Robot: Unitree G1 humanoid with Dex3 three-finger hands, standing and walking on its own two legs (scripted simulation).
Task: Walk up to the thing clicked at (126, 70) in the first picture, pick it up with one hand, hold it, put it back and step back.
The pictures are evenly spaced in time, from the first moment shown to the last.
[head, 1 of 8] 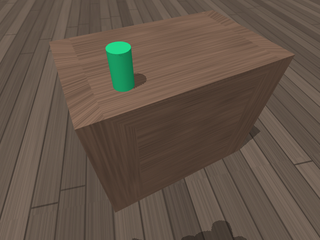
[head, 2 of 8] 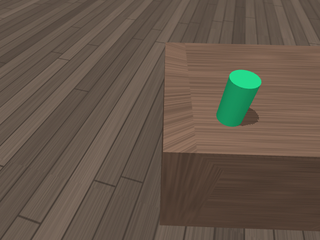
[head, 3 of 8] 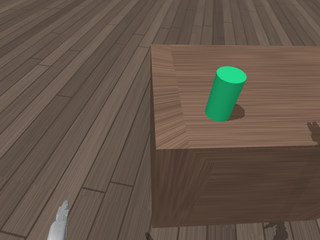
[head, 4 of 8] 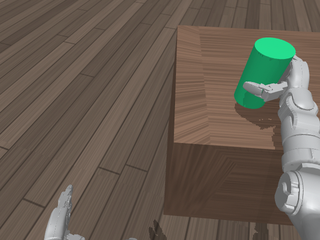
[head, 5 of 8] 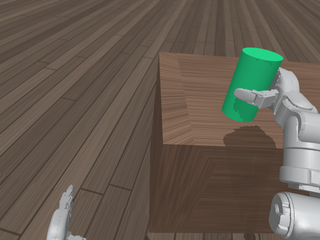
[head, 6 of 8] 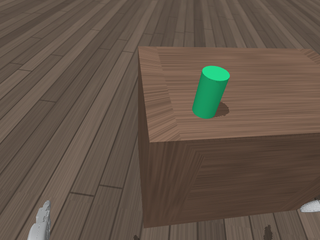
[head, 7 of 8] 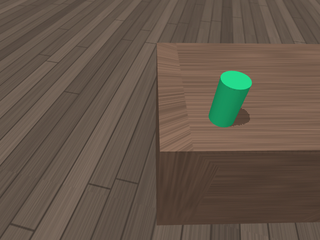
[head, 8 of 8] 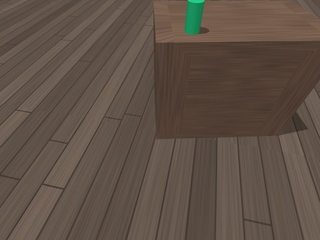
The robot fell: no
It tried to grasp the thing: yes
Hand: right
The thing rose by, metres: 0.23
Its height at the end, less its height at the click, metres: +0.00
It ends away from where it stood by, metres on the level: 0.02
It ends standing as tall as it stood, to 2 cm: yes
